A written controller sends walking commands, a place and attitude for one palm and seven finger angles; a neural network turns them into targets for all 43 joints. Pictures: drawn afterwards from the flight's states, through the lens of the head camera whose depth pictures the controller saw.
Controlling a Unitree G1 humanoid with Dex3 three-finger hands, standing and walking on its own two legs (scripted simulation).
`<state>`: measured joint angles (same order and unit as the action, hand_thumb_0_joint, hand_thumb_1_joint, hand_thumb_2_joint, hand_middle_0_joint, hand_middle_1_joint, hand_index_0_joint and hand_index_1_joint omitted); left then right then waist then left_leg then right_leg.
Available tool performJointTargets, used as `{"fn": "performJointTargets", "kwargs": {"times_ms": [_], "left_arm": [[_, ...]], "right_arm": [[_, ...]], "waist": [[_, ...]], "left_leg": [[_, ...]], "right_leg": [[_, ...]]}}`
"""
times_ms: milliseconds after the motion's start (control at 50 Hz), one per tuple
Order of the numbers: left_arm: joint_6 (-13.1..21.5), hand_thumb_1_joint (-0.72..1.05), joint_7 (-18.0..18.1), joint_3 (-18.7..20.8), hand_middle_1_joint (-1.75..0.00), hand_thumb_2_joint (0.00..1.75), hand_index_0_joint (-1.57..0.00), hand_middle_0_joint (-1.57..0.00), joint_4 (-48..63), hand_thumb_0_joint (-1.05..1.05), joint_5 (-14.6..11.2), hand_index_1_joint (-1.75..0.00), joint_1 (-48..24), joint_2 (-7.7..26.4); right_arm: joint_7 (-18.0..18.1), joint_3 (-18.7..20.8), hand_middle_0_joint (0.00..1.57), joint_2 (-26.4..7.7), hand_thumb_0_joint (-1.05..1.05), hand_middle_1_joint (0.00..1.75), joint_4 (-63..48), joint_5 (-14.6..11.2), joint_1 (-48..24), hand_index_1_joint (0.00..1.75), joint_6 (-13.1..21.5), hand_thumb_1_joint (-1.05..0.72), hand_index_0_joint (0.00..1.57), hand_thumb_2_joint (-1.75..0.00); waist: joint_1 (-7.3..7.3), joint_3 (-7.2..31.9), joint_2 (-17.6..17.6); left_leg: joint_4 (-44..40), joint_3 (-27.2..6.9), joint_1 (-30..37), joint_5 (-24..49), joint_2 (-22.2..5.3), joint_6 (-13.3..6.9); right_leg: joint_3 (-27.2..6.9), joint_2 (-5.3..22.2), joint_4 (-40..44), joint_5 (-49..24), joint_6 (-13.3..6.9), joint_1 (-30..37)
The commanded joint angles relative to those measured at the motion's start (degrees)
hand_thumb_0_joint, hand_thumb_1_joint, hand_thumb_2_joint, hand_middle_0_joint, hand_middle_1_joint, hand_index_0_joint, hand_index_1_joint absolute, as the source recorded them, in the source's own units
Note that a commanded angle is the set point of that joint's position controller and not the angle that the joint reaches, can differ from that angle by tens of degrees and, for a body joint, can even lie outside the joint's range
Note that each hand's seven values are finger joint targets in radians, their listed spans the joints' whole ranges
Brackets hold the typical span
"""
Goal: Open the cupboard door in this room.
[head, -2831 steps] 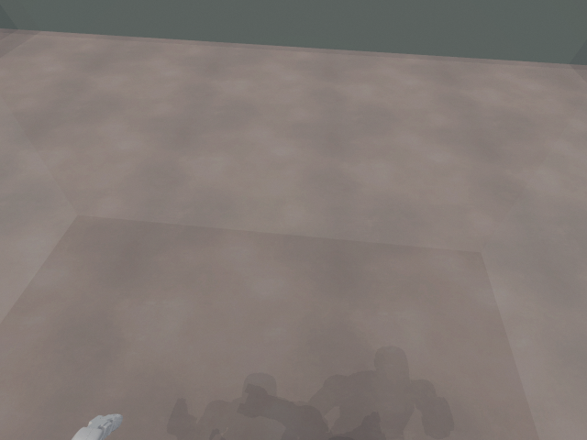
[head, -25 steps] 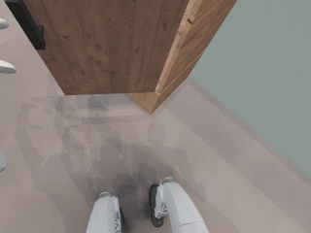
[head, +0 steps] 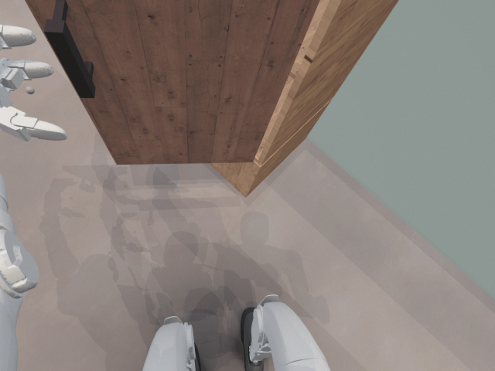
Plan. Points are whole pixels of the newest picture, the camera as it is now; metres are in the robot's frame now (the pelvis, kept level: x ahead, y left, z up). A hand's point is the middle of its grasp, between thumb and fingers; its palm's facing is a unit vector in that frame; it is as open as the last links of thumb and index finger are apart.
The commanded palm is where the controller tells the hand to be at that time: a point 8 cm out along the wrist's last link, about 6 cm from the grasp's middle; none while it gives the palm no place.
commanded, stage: move the hooked fingers beside the handle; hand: left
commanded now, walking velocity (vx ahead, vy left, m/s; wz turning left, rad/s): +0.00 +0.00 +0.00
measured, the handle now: (75, 52) +0.57 +0.21 +0.07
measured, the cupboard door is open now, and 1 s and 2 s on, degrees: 48 48 48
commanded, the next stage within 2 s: slide the fingers in behind the handle in 0.18 s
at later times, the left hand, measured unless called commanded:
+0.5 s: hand (29, 92) +0.51 +0.26 +0.06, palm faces -0.02 -1.00 -0.02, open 14.0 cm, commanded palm +0.49 +0.29 +0.06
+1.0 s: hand (62, 90) +0.51 +0.22 +0.06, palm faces -0.02 -1.00 -0.01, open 14.0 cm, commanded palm +0.49 +0.26 +0.06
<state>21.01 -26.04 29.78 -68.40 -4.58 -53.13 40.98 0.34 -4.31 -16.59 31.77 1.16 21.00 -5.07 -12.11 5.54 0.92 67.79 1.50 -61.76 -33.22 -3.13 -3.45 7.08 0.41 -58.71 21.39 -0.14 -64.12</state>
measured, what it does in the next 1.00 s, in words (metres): stands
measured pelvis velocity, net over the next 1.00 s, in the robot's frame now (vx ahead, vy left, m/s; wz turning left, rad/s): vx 0.00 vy -0.01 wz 0.01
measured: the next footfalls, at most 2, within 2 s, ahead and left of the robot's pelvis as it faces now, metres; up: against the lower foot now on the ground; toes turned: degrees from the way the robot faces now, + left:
none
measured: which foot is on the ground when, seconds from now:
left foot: down 0.00-1.00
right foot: down 0.00-1.00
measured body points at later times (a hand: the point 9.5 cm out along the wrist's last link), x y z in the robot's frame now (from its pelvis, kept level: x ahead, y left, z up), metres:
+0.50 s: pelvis -0.01 -0.01 +0.00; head +0.17 +0.03 +0.41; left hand +0.50 +0.31 +0.06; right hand +0.00 -0.28 -0.10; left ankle -0.02 +0.07 -0.65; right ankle +0.05 -0.13 -0.65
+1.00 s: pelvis +0.00 -0.01 +0.00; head +0.16 +0.03 +0.42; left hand +0.50 +0.27 +0.06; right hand +0.00 -0.27 -0.10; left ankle -0.02 +0.07 -0.65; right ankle +0.05 -0.13 -0.65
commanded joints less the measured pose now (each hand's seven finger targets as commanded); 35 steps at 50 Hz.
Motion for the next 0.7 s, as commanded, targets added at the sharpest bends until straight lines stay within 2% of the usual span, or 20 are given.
{"fn": "performJointTargets", "kwargs": {"times_ms": [0, 60, 80, 100, 120, 140, 180, 220, 280, 320, 340, 380, 480, 500, 520, 540, 600, 640, 660, 680], "left_arm": [[5.67, -0.50, 1.29, 5.22, -1.20, 0.30, -0.30, -0.30, 13.96, 0.00, -0.52, -1.20, -23.55, 24.16], [3.77, -0.50, -0.06, 3.19, -1.20, 0.30, -0.30, -0.30, 11.63, 0.00, -0.74, -1.20, -21.52, 21.77], [3.01, -0.50, -0.81, 2.65, -1.20, 0.30, -0.30, -0.30, 11.20, 0.00, -0.98, -1.20, -21.63, 21.75], [2.45, -0.50, -1.29, 3.88, -1.20, 0.30, -0.30, -0.30, 10.73, 0.00, -0.85, -1.20, -20.73, 23.67], [1.88, -0.50, -1.93, 2.55, -1.20, 0.30, -0.30, -0.30, 10.06, 0.00, -1.42, -1.20, -21.13, 21.89], [1.82, -0.50, -2.32, 2.79, -1.20, 0.30, -0.30, -0.30, 10.73, 0.00, -1.74, -1.20, -21.11, 22.21], [2.56, -0.50, -3.24, 2.71, -1.20, 0.30, -0.30, -0.30, 13.12, 0.00, -2.92, -1.20, -21.67, 21.04], [2.96, -0.50, -3.53, 3.42, -1.20, 0.30, -0.30, -0.30, 12.99, 0.00, -3.60, -1.20, -21.25, 21.42], [2.84, -0.50, -3.79, 2.02, -1.20, 0.30, -0.30, -0.30, 10.61, 0.00, -3.62, -1.20, -22.70, 20.14], [2.14, -0.50, -3.50, 0.27, -1.20, 0.30, -0.30, -0.30, 9.17, 0.00, -3.11, -1.20, -22.99, 18.68], [1.87, -0.50, -3.22, -0.03, -1.20, 0.30, -0.30, -0.30, 9.20, 0.00, -2.71, -1.20, -22.17, 18.29], [2.35, -0.50, -2.82, 0.02, -1.20, 0.30, -0.30, -0.30, 11.48, 0.00, -2.53, -1.20, -23.71, 18.72], [3.82, -0.50, -1.11, 0.86, -1.20, 0.30, -0.30, -0.30, 15.03, 0.00, -3.31, -1.20, -24.20, 17.78], [3.81, -0.50, -0.62, 1.65, -1.20, 0.30, -0.30, -0.30, 14.35, 0.00, -3.04, -1.20, -22.94, 18.47], [3.66, -0.50, -0.30, -0.19, -1.20, 0.30, -0.30, -0.30, 14.35, 0.00, -3.17, -1.20, -23.05, 15.92], [3.39, -0.50, 0.37, 0.25, -1.20, 0.30, -0.30, -0.30, 13.31, 0.00, -2.99, -1.20, -22.82, 16.17], [2.90, -0.50, 1.82, 0.51, -1.20, 0.30, -0.30, -0.30, 11.91, 0.00, -1.92, -1.20, -24.05, 17.41], [3.11, -0.50, 2.76, 0.10, -1.20, 0.30, -0.30, -0.30, 12.78, 0.00, -1.37, -1.20, -23.43, 16.55], [3.75, -0.50, 2.91, -0.07, -1.20, 0.30, -0.30, -0.30, 13.96, 0.00, -1.57, -1.20, -24.43, 16.26], [4.14, -0.50, 3.15, 0.89, -1.20, 0.30, -0.30, -0.30, 14.03, 0.00, -1.40, -1.20, -23.77, 17.21]], "right_arm": [[0.97, 4.51, 0.20, -11.87, 0.00, 0.30, -1.12, 0.12, 12.26, 0.30, 0.47, -0.90, 0.20, -0.90], [0.96, 3.98, 0.20, -11.68, 0.00, 0.30, -1.64, -0.32, 12.12, 0.30, -0.08, -0.90, 0.20, -0.90], [1.03, 3.90, 0.20, -11.84, 0.00, 0.30, -1.42, -0.55, 11.98, 0.30, -0.27, -0.90, 0.20, -0.90], [1.23, 3.94, 0.20, -12.15, 0.00, 0.30, -1.58, -0.54, 11.88, 0.30, -0.30, -0.90, 0.20, -0.90], [1.27, 3.73, 0.20, -11.98, 0.00, 0.30, -1.67, -0.72, 11.76, 0.30, -0.36, -0.90, 0.20, -0.90], [1.43, 3.70, 0.20, -12.04, 0.00, 0.30, -1.79, -0.78, 11.83, 0.30, -0.39, -0.90, 0.20, -0.90], [1.38, 4.00, 0.20, -12.07, 0.00, 0.30, -1.56, -0.76, 12.11, 0.30, -0.15, -0.90, 0.20, -0.90], [1.40, 4.21, 0.20, -12.21, 0.00, 0.30, -1.17, -0.75, 12.14, 0.30, 0.02, -0.90, 0.20, -0.90], [1.42, 3.84, 0.20, -11.99, 0.00, 0.30, -0.52, -0.87, 12.02, 0.30, 0.15, -0.90, 0.20, -0.90], [1.52, 3.68, 0.20, -11.96, 0.00, 0.30, -0.40, -0.90, 11.78, 0.30, 0.18, -0.90, 0.20, -0.90], [1.48, 3.79, 0.20, -11.87, 0.00, 0.30, -0.62, -0.92, 11.91, 0.30, 0.22, -0.90, 0.20, -0.90], [1.45, 3.85, 0.20, -11.94, 0.00, 0.30, -0.45, -0.71, 12.15, 0.30, 0.26, -0.90, 0.20, -0.90], [1.07, 4.24, 0.20, -11.71, 0.00, 0.30, -0.48, -0.47, 12.00, 0.30, 0.38, -0.90, 0.20, -0.90], [1.01, 4.27, 0.20, -11.76, 0.00, 0.30, -0.59, -0.46, 12.10, 0.30, 0.30, -0.90, 0.20, -0.90], [0.93, 4.18, 0.20, -11.49, 0.00, 0.30, -0.73, -0.60, 11.63, 0.30, 0.32, -0.90, 0.20, -0.90], [0.95, 4.20, 0.20, -11.56, 0.00, 0.30, -0.56, -0.57, 11.60, 0.30, 0.26, -0.90, 0.20, -0.90], [1.08, 3.86, 0.20, -11.59, 0.00, 0.30, -0.89, -0.59, 11.41, 0.30, 0.24, -0.90, 0.20, -0.90], [1.03, 3.93, 0.20, -11.41, 0.00, 0.30, -1.19, -0.49, 11.62, 0.30, 0.43, -0.90, 0.20, -0.90], [0.98, 3.97, 0.20, -11.36, 0.00, 0.30, -1.22, -0.38, 11.72, 0.30, 0.60, -0.90, 0.20, -0.90], [0.88, 4.01, 0.20, -11.44, 0.00, 0.30, -1.07, -0.27, 11.95, 0.30, 0.60, -0.90, 0.20, -0.90]], "waist": [[1.47, 33.37, 15.83], [0.97, 31.97, 14.84], [0.71, 31.67, 14.98], [1.25, 31.77, 13.80], [0.38, 30.99, 12.73], [0.53, 31.02, 11.61], [0.84, 33.70, 13.99], [0.48, 33.77, 11.50], [-0.27, 29.97, 11.32], [-0.86, 27.27, 10.88], [-0.41, 27.30, 11.65], [-0.16, 29.85, 14.62], [0.43, 33.60, 15.40], [0.96, 33.22, 14.20], [0.34, 31.85, 14.51], [0.34, 30.12, 12.84], [0.29, 28.14, 11.89], [0.57, 29.59, 11.86], [0.43, 30.51, 13.48], [1.00, 32.41, 13.11]], "left_leg": [[-7.29, -7.04, 23.34, 40.50, 0.33, 4.10], [-7.32, -6.57, 22.53, 40.15, 0.31, 3.25], [-7.41, -6.32, 22.23, 39.08, 0.25, 3.13], [-7.57, -6.29, 20.83, 37.20, 0.44, 2.93], [-7.69, -5.90, 19.55, 35.05, 0.55, 2.47], [-8.00, -5.93, 18.87, 34.17, 0.59, 2.24], [-7.77, -6.31, 22.02, 36.94, 0.35, 2.65], [-7.26, -6.05, 20.65, 35.76, 0.42, 2.25], [-7.43, -5.68, 17.48, 31.63, 0.62, 1.94], [-7.82, -5.55, 16.09, 28.59, 0.75, 1.69], [-8.13, -5.46, 16.44, 27.99, 0.85, 1.77], [-7.98, -6.03, 19.95, 31.09, 0.63, 2.31], [-7.58, -6.72, 23.42, 35.19, 0.41, 3.03], [-7.92, -6.95, 22.94, 34.75, 0.44, 3.17], [-8.04, -6.67, 22.68, 33.84, 0.52, 2.99], [-8.40, -6.62, 21.34, 31.93, 0.51, 2.88], [-8.91, -6.07, 18.09, 27.92, 0.91, 2.41], [-9.32, -6.13, 18.67, 27.92, 0.96, 2.34], [-9.12, -6.31, 20.31, 29.95, 0.92, 2.59], [-8.90, -6.45, 20.97, 31.07, 0.84, 2.79]], "right_leg": [[-3.90, -3.13, 1.70, -16.95, -1.55, 17.58], [-3.87, -3.19, 2.03, -17.72, -1.31, 17.62], [-4.05, -3.18, 2.53, -17.62, -1.04, 17.61], [-4.11, -3.16, 2.49, -17.04, -1.04, 18.63], [-4.21, -3.17, 2.83, -16.96, -0.90, 18.86], [-4.20, -3.17, 3.01, -17.03, -0.89, 19.76], [-4.15, -3.26, 2.81, -17.56, -1.07, 18.54], [-4.46, -3.41, 3.01, -17.94, -0.96, 19.22], [-4.56, -3.38, 3.14, -16.35, -1.10, 18.43], [-4.56, -3.24, 3.62, -14.02, -0.97, 17.24], [-4.53, -3.25, 3.75, -13.15, -0.99, 16.91], [-4.23, -3.19, 3.23, -13.79, -1.27, 15.56], [-3.98, -3.18, 2.75, -14.99, -1.29, 15.41], [-3.75, -3.21, 2.62, -14.45, -1.35, 15.94], [-3.83, -3.14, 3.00, -13.96, -1.19, 15.09], [-3.70, -3.13, 3.21, -13.08, -1.11, 15.25], [-4.14, -3.02, 3.43, -11.78, -1.08, 16.51], [-4.08, -2.95, 3.40, -11.82, -1.08, 17.06], [-3.98, -2.97, 3.07, -12.73, -1.35, 16.53], [-4.04, -3.01, 2.86, -13.35, -1.30, 17.33]]}}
